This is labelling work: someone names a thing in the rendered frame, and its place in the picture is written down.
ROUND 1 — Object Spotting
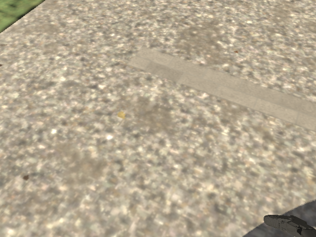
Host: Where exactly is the right robot hand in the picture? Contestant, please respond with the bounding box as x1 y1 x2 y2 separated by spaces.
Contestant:
264 214 316 237

